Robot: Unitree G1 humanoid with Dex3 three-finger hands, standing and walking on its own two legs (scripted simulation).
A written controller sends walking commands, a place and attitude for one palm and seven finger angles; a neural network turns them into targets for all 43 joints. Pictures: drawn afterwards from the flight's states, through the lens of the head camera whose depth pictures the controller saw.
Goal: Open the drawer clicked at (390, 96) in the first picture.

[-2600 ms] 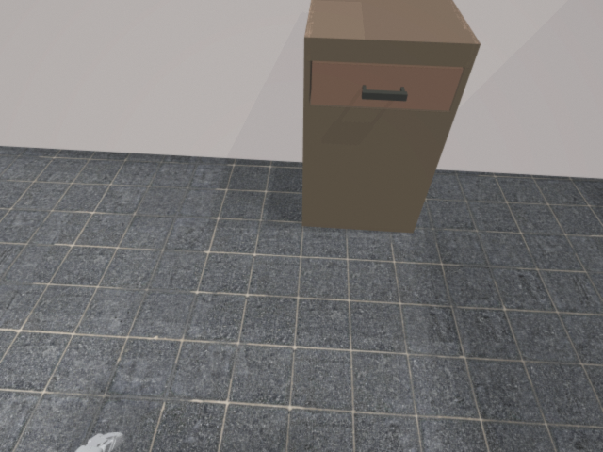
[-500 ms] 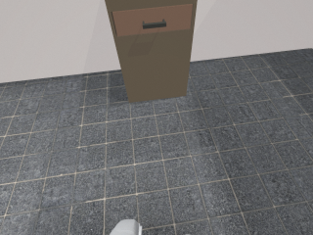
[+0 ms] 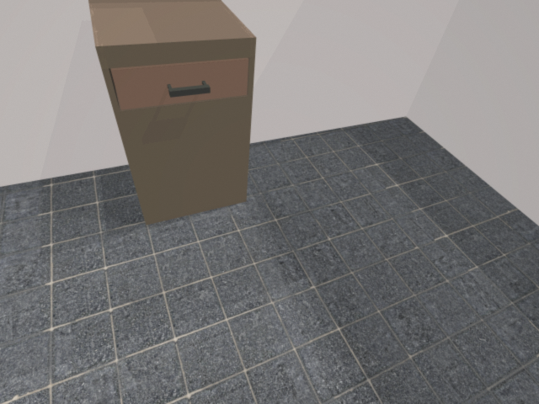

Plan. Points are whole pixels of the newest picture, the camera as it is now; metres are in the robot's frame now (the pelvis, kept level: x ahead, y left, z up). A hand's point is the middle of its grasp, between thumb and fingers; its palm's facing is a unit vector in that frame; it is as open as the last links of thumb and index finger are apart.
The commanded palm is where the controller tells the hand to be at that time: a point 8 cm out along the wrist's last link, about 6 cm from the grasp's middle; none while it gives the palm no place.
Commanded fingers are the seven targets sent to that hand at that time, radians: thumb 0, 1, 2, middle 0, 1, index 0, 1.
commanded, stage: walk to a spot facing it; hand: left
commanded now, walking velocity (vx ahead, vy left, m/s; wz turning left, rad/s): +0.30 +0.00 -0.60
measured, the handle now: (188, 87) +1.07 +0.37 -0.09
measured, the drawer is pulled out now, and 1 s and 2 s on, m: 0.00 0.00 0.00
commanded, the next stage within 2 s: turn to face it in 1.34 s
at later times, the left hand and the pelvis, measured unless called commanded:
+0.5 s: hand (249, 302) +0.37 +0.06 -0.19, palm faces -0.38 -0.92 -0.13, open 7.4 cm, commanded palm none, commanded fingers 0.00 0.90 0.90 -0.20 -0.30 -0.20 -0.30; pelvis +0.18 -0.05 -0.03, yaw -19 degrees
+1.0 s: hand (232, 275) +0.43 +0.11 -0.19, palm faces -0.33 -0.93 -0.18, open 7.3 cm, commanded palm none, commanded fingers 0.00 0.90 0.90 -0.20 -0.30 -0.20 -0.30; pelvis +0.40 -0.08 -0.02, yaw -29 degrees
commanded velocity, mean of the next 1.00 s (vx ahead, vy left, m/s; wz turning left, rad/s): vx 0.31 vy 0.00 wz -0.47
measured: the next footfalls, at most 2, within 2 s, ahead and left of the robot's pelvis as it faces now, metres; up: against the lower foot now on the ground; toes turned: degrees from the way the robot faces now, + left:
right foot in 0.46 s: +0.28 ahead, -0.14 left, +0.00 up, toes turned -26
left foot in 0.98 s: +0.55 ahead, -0.03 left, +0.00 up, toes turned -20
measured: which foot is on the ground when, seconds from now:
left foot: down 0.00-0.46, up 0.48-0.96, down 0.98-1.00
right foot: up 0.00-0.44, down 0.46-0.98, up 1.00-1.00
